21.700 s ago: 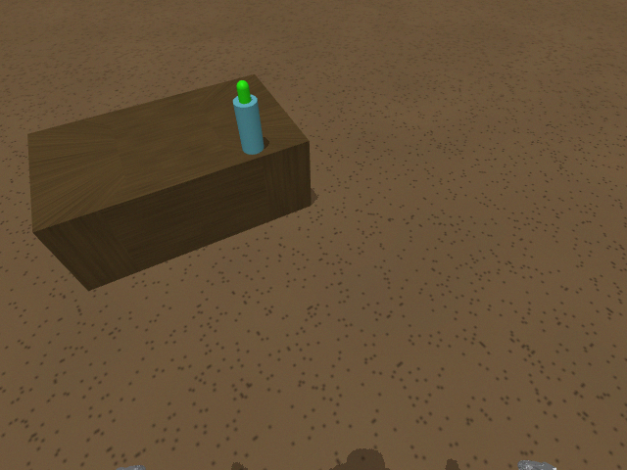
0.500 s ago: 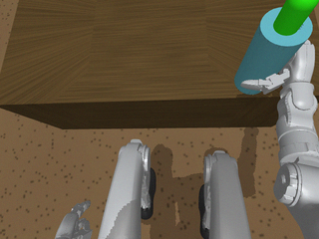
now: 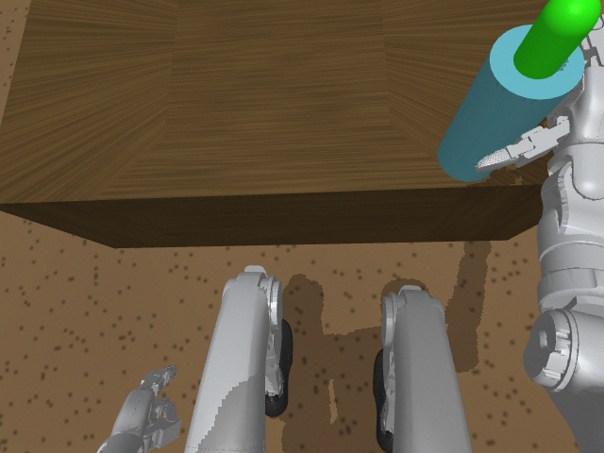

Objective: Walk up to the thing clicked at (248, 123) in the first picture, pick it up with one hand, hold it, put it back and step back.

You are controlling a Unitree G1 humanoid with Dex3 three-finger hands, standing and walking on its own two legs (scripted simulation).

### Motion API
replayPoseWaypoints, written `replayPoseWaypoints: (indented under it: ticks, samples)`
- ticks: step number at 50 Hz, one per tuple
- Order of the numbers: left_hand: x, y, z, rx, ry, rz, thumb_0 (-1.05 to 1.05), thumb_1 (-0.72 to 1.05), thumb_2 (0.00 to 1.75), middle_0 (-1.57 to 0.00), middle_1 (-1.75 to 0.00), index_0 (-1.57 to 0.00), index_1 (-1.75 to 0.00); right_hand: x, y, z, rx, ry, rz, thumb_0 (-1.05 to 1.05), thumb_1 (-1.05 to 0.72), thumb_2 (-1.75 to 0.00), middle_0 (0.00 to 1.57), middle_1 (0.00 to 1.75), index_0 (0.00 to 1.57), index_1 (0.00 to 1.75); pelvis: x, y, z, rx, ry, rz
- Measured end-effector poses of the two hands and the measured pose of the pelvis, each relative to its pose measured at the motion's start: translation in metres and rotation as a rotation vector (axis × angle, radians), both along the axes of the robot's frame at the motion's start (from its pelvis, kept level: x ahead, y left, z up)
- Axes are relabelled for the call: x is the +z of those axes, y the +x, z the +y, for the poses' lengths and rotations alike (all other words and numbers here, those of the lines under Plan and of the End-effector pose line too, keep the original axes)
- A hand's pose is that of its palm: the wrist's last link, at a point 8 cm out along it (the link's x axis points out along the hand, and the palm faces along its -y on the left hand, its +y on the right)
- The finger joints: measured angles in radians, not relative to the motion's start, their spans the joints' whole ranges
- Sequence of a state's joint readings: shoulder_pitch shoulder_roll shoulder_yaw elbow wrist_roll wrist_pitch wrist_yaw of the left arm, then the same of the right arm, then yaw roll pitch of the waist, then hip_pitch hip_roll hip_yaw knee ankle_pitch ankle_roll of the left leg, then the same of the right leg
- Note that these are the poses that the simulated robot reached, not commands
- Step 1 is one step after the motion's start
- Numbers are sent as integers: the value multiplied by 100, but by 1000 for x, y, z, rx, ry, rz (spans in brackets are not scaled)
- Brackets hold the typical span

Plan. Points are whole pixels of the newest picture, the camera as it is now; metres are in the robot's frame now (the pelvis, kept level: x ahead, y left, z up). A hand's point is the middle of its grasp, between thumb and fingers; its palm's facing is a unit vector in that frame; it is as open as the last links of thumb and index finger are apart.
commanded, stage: withdraw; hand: right
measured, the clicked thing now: (506, 101) +0.50 -0.17 +0.03
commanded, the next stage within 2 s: rise in 0.14 s
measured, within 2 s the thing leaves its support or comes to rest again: neither
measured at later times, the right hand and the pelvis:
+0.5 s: hand out of the picture +0.50 -0.27 +0.10, palm faces +0.11 +0.95 -0.30, open 17.3 cm; pelvis +0.02 +0.00 +0.13, yaw +2 degrees
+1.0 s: hand out of the picture +0.37 -0.22 +0.17, palm faces +0.15 +0.94 -0.30, open 17.1 cm; pelvis +0.08 +0.00 +0.26, yaw +0 degrees
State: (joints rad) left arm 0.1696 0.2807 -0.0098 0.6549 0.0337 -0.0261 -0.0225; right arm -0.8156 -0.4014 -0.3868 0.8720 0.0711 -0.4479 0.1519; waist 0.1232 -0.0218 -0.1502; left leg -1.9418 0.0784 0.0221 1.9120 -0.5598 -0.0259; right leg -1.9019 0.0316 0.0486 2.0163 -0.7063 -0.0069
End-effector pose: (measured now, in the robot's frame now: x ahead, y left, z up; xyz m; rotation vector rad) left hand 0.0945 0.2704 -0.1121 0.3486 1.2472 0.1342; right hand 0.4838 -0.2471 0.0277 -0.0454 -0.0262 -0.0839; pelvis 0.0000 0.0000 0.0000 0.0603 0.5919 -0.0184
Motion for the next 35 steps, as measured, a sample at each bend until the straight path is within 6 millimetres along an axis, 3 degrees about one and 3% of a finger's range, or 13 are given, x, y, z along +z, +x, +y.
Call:
replayPoseWaypoints:
  ticks: [4,10,14,19,21,25,31,35]
  samples:
    - [15,-1,-3,31,-2,-9,1,92,87,-19,-29,-20,-29,38,5,-16,-36,-17,-13,-2,60,-11,14,13,15,14,17,0,-1,4,-1,-14]
    - [57,-9,-1,70,14,-26,1,92,88,-19,-29,-20,-28,85,13,-43,-49,-2,51,-1,58,-8,8,8,8,9,53,5,-1,12,-1,-27]
    - [82,-16,4,71,39,-22,1,91,87,-19,-29,-20,-28,92,13,-52,-16,21,88,-1,56,-7,6,6,6,7,68,9,-1,14,2,-27]
    - [106,-23,5,88,47,33,1,91,88,-19,-30,-20,-29,70,9,-54,2,-117,317,-1,54,-7,5,5,6,6,87,11,-2,20,8,-52]
    - [118,-24,1,97,38,48,1,91,88,-19,-30,-20,-30,73,5,-56,-16,-155,363,-1,54,-7,5,5,6,6,100,14,-3,21,14,-60]
    - [146,-22,-6,131,24,46,1,91,89,-19,-30,-20,-30,98,-5,-71,-101,-213,419,-1,53,-8,5,6,6,7,129,23,-4,26,14,-91]
    - [188,-18,-13,150,14,36,1,90,90,-20,-30,-20,-30,153,-14,-88,-233,-239,466,-1,48,-10,6,6,6,7,173,37,-2,20,13,-154]
    - [214,-13,-15,164,4,10,1,90,90,-20,-30,-20,-30,167,-29,-85,-250,-250,545,-1,49,-10,6,6,6,7,199,45,-3,20,10,-195]
